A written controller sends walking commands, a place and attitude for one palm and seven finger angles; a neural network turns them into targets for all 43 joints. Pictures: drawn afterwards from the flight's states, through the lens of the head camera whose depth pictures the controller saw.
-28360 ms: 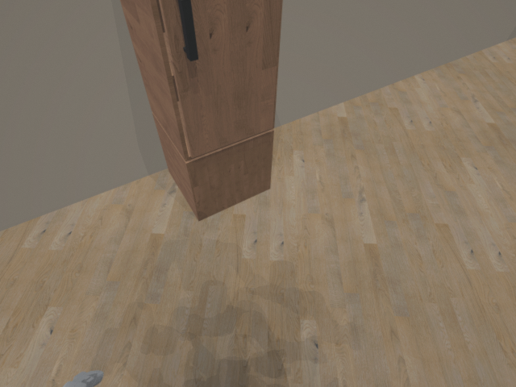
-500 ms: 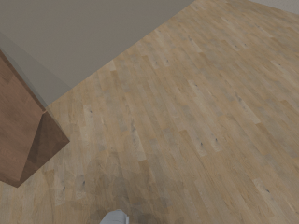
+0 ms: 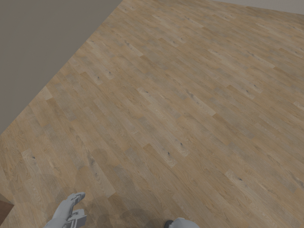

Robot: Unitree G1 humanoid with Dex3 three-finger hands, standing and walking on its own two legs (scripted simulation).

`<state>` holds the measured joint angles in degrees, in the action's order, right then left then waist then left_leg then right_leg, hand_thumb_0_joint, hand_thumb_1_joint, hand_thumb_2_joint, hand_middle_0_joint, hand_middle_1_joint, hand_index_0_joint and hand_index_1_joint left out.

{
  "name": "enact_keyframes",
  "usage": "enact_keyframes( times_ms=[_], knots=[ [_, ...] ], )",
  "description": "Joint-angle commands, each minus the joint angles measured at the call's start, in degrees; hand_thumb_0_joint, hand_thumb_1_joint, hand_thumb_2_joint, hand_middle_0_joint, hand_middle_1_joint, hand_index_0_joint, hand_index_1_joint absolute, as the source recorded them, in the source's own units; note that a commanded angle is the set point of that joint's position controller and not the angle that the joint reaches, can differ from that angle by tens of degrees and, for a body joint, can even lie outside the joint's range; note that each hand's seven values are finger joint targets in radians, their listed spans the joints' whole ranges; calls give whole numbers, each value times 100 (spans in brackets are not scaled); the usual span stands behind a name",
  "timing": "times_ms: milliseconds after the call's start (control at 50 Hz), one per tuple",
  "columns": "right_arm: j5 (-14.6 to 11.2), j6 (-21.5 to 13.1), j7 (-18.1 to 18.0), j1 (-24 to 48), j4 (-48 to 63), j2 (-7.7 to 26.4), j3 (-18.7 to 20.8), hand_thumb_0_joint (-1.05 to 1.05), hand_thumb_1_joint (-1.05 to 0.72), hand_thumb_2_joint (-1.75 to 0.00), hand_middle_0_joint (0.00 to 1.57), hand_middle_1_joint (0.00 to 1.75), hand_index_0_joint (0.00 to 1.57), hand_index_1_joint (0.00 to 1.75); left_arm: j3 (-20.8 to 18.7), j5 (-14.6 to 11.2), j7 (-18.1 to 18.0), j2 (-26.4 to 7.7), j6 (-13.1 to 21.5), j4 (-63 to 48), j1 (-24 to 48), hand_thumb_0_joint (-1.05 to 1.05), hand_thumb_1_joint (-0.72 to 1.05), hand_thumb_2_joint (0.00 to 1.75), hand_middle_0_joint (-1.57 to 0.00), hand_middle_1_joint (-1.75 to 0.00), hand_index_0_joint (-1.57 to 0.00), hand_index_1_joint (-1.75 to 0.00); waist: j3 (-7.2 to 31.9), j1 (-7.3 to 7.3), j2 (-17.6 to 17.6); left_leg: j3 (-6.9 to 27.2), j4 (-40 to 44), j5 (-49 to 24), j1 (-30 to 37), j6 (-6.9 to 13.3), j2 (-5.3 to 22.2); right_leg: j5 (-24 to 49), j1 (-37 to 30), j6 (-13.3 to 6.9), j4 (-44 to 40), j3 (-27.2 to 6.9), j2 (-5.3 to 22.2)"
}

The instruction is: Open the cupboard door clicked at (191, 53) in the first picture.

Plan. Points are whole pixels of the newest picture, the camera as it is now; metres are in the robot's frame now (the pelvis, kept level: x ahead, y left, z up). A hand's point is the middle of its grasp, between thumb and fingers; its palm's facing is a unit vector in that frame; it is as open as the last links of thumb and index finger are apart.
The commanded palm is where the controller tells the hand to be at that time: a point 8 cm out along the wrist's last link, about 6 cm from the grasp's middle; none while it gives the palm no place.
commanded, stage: walk to a spot facing it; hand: left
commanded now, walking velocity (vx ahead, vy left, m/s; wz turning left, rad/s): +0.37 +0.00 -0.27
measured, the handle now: out of the picture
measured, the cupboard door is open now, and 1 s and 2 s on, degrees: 41 41 41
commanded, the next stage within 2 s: turn to face it in 0.94 s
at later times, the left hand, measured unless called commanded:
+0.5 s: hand (99, 171) +0.31 +0.18 -0.15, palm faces -0.13 -0.98 -0.16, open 7.3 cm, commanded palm none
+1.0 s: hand (120, 124) +0.51 +0.13 -0.18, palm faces -0.17 -0.97 -0.15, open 7.3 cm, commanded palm none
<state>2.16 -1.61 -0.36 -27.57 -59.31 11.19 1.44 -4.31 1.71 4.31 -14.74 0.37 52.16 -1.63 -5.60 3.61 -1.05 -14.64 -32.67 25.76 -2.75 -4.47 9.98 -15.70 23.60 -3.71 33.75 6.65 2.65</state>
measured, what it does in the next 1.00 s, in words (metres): walks ahead: left foot, then right foot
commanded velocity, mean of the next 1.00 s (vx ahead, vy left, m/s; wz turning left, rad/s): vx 0.36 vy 0.00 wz -0.14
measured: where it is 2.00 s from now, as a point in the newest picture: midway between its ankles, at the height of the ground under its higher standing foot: (167, 145)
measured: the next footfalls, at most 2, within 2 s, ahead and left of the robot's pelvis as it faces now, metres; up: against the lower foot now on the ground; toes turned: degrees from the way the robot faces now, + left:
left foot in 0.32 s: +0.27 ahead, +0.12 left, +0.00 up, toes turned +1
right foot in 0.62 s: +0.36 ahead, -0.18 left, +0.00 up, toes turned -17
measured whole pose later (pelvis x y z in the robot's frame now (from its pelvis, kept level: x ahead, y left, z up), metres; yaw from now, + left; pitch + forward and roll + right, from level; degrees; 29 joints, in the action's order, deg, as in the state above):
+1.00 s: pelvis +0.48 -0.05 +0.01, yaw -13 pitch +1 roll +0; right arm 2.6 -5.3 -0.3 -12.5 -57.0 8.4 2.4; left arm -4.3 1.1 1.2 -11.5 0.9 64.5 -16.3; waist -2.5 0.8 -3.0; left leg -10.7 -34.8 17.8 -17.9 0.8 5.5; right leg -25.0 21.1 -0.4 63.4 3.0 2.9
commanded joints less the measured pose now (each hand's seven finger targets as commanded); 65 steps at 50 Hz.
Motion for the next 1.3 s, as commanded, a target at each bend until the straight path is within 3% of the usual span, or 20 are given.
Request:
enact_keyframes(
  times_ms=[0, 80, 260, 300, 320, 440, 520, 560, 580, 600, 620, 700, 840, 880, 900, 1020, 1120, 1160, 1180, 1280],
  knots=[
    [-185, -204, -1, 1231, 913, 683, 180, 0, -90, -90, 20, 30, 20, 30, -420, -155, -329, -1626, 118, 378, -2345, 0, 90, 90, -20, -30, -20, -30, 1070, -1293, -966, 1170, -4477, 894, -4291, 213, -260, -1154, -3549, -1388, -2079, -4033, 2388],
    [-52, 4, 35, 839, 447, 448, 210, 0, -90, -90, 20, 30, 20, 30, -133, -28, -428, -606, 178, -65, -728, 0, 90, 90, -20, -30, -20, -30, 460, -236, -816, 1225, -3011, -372, -2752, 110, 81, -761, -867, -717, -2294, -1835, 1325],
    [-42, -180, 87, 498, 334, 448, 277, 0, -90, -90, 20, 30, 20, 30, -149, -87, -334, -425, 239, 264, -887, 0, 90, 90, -20, -30, -20, -30, 463, 60, 88, 828, 450, -1296, -424, 184, -459, -1045, -279, -341, -1278, -1244, 544],
    [111, -245, -21, -586, 93, 1415, 485, 0, -90, -90, 20, 30, 20, 30, -20, -125, -276, 138, 252, 72, -1012, 0, 90, 90, -20, -30, -20, -30, 900, 455, 2150, 3854, 1928, 495, 954, 1177, 1584, -1520, 1366, 175, 1825, -146, -507],
    [77, -206, -50, -703, 138, 1421, 486, 0, -90, -90, 20, 30, 20, 30, -4, -69, -254, -19, 320, -158, -493, 0, 90, 90, -20, -30, -20, -30, 606, 538, 1392, 4433, 2122, 559, 819, 1648, 1992, -1568, 1926, 127, 2802, -648, -176],
    [24, -362, -62, 269, 137, 757, 330, 0, -90, -90, 20, 30, 20, 30, 40, -9, -127, 207, 204, 50, -370, 0, 90, 90, -20, -30, -20, -30, 478, -76, 923, 1403, 2009, -2090, -194, 1003, 890, -310, 948, 383, 1584, -451, 373],
    [7, -237, 9, 343, 15, 832, 338, 0, -90, -90, 20, 30, 20, 30, 39, 4, -124, 205, 224, 225, -600, 0, 90, 90, -20, -30, -20, -30, 474, -170, 813, 1018, 1742, -1370, -642, 892, 679, 107, -385, 337, 183, 196, -69],
    [-30, -179, 27, 538, 8, 772, 303, 0, -90, -90, 20, 30, 20, 30, -69, 13, -157, -48, 238, 493, -1307, 0, 90, 90, -20, -30, -20, -30, 607, -570, 438, 724, 923, -1192, -1158, 675, 404, 359, -1666, 231, -397, 222, -205],
    [-94, -187, 59, 719, 69, 604, 262, 0, -90, -90, 20, 30, 20, 30, -181, 35, -213, -437, 283, 715, -2060, 0, 90, 90, -20, -30, -20, -30, 809, -972, -302, 260, -382, -1091, -2105, 473, -2, -472, -2843, -76, -801, -686, 437],
    [-164, -205, 99, 970, 308, 213, 167, 0, -90, -90, 20, 30, 20, 30, -366, 17, -299, -1130, 316, 959, -2888, 0, 90, 90, -20, -30, -20, -30, 928, -1313, -2078, 31, -2184, 443, -3580, 272, -724, -1402, -3708, -732, -1844, -3044, 1879],
    [-131, -178, 114, 1486, 490, 391, 199, 0, -90, -90, 20, 30, 20, 30, -327, -86, -356, -1121, 262, 950, -2913, 0, 90, 90, -20, -30, -20, -30, 567, -1340, -1387, 824, -3172, 1005, -3996, 366, -536, -1730, -3273, -1043, -2445, -3729, 2305],
    [-74, -101, 103, 1395, 223, 210, 232, 0, -90, -90, 20, 30, 20, 30, -84, -16, -486, -213, 330, 643, -1590, 0, 90, 90, -20, -30, -20, -30, 211, -454, -860, 1296, -2642, -202, -3184, 258, 81, -395, -1486, -670, -2367, -1813, 1711],
    [-60, -227, 158, 532, -30, 255, 259, 0, -90, -90, 20, 30, 20, 30, -124, -94, -382, -375, 382, 775, -1428, 0, 90, 90, -20, -30, -20, -30, 571, 39, 73, 470, 615, -1551, -490, 317, -578, 485, -911, -177, -1037, -524, 798],
    [56, -280, 8, -864, -322, 1351, 519, 0, -90, -90, 20, 30, 20, 30, 1, -126, -325, 148, 361, 498, -1414, 0, 90, 90, -20, -30, -20, -30, 1348, 554, 2077, 3449, 1495, -1240, 1449, 1371, 1508, -1187, 1048, 349, 2187, 252, -285],
    [54, -233, -34, -1029, -369, 1346, 507, 0, -90, -90, 20, 30, 20, 30, 21, -44, -353, 58, 398, 279, -880, 0, 90, 90, -20, -30, -20, -30, 1078, 660, 1520, 3853, 1655, -1493, 1255, 1713, 1847, -1787, 1548, 227, 3320, -337, -209],
    [10, -352, -122, 306, -119, 688, 306, 0, -90, -90, 20, 30, 20, 30, 81, -48, -223, 333, 202, 375, -636, 0, 90, 90, -20, -30, -20, -30, 402, -105, 974, 1092, 1601, -3784, -50, 1015, 901, -534, 893, 415, 1675, -382, 410],
    [-104, -166, -71, 672, -154, 622, 242, 0, -90, -90, 20, 30, 20, 30, 23, -15, -293, 105, 280, 688, -1501, 0, 90, 90, -20, -30, -20, -30, 726, -556, 401, 1054, 523, -3093, -1181, 736, 184, 1067, -1752, 424, -490, 224, -99],
    [-187, -128, -12, 728, 56, 193, 161, 0, -90, -90, 20, 30, 20, 30, -221, 12, -429, -933, 327, 882, -2423, 0, 90, 90, -20, -30, -20, -30, 1199, -967, -1571, 473, -1726, 441, -2917, 247, -849, 2355, -3417, -313, -1282, -1994, 2164],
    [-199, -27, -20, 868, 155, 286, 191, 0, -90, -90, 20, 30, 20, 30, -202, -29, -462, -1118, 269, 789, -2408, 0, 90, 90, -20, -30, -20, -30, 1087, -1025, -1390, 992, -2799, 1539, -2961, 262, -722, 1774, -2853, -744, -1695, -2360, 2728],
    [-164, 161, 56, 1182, 180, -5, 180, 0, -90, -90, 20, 30, 20, 30, -102, -12, -599, -405, 215, 333, -1107, 0, 90, 90, -20, -30, -20, -30, 663, -386, -1024, 1252, -2495, 470, -2633, 166, -253, 3053, -1603, -292, -1312, -320, 2083]
  ],
)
